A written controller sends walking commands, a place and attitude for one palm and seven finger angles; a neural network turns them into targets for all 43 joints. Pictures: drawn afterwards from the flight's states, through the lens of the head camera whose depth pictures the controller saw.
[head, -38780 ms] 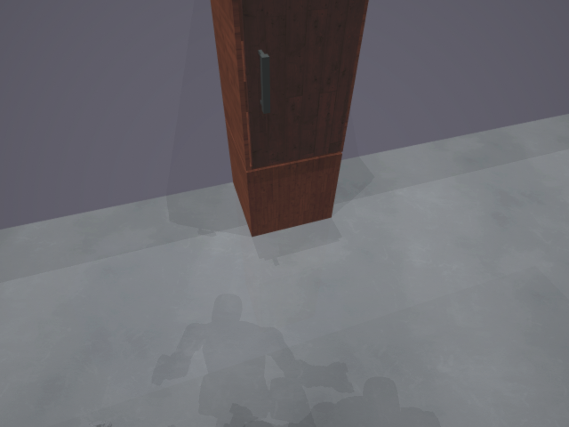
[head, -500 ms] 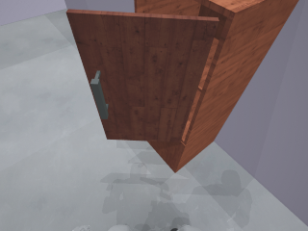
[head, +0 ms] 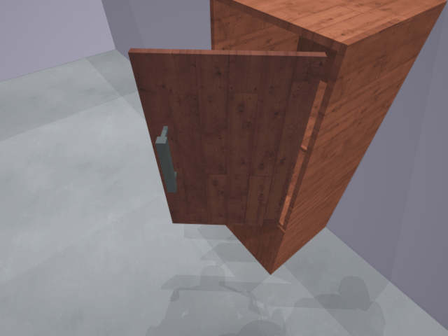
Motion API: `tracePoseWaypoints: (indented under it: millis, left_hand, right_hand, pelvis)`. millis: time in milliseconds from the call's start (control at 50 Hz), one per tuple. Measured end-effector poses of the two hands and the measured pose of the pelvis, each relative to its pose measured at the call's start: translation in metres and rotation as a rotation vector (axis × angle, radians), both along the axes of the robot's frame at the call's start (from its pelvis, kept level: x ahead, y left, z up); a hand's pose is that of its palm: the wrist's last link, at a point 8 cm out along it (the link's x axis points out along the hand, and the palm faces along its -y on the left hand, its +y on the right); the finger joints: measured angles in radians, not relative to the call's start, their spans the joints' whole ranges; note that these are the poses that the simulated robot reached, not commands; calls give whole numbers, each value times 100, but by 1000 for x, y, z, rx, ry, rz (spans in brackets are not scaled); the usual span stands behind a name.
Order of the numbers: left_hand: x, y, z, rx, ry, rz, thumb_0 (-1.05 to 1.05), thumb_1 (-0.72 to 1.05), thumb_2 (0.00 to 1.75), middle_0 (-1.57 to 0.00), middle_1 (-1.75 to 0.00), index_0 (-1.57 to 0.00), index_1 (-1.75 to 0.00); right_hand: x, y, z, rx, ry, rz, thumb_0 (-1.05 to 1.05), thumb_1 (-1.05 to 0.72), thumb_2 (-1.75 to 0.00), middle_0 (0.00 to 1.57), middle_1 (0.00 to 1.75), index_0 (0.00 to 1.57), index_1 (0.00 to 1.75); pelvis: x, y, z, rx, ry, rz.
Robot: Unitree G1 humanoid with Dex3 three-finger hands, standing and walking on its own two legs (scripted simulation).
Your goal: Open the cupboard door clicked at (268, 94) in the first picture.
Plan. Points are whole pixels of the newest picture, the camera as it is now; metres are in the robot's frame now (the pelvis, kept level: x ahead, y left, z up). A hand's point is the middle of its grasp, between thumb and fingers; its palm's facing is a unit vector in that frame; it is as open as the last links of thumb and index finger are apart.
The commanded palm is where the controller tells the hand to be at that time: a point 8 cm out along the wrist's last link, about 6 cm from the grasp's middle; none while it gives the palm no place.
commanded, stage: look again from close up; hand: left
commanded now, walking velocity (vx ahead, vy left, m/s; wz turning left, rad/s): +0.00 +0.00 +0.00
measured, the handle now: (168, 160) +0.49 +0.18 +0.00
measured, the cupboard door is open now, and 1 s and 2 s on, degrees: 50 50 50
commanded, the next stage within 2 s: shuffle to correct the standing spot in 0.56 s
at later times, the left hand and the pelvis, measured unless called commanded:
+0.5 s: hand out of the picture +0.10 +0.21 -0.14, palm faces -0.02 -0.95 -0.31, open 7.4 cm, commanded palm none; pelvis +0.00 -0.02 +0.01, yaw +1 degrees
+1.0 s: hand out of the picture +0.05 +0.17 -0.16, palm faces +0.00 -0.97 -0.25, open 7.4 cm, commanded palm none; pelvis -0.01 -0.03 +0.01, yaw +0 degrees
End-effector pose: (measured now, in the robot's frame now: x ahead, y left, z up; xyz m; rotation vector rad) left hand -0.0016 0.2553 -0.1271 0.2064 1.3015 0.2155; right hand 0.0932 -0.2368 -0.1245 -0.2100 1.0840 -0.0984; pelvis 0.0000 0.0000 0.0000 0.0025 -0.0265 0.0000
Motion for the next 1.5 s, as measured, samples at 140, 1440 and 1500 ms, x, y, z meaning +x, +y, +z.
tracePoseWaypoints:
  millis: [140, 1440, 1500]
  left_hand:
    - [20, -8, 1, -5, -18, -27, 1, 91, 90, -20, -30, -20, -30]
    - [-1, -79, 3, -37, -6, -9, 1, 91, 90, -20, -30, -20, -30]
    - [2, -79, 3, -38, -8, -11, 1, 91, 90, -20, -30, -20, -30]
  right_hand:
    - [-31, -23, -4, -31, 106, -35, 1, -90, -90, 20, 30, 20, 30]
    - [-154, -37, -23, 74, 333, -113, 1, -91, -90, 20, 30, 20, 30]
    - [-169, -35, -21, 77, 378, -122, 1, -91, -90, 19, 30, 20, 30]
  pelvis:
    - [0, -7, 3, 7, -4, 6]
    - [-23, -55, 5, 30, 5, 6]
    - [-23, -56, 6, 30, 6, 8]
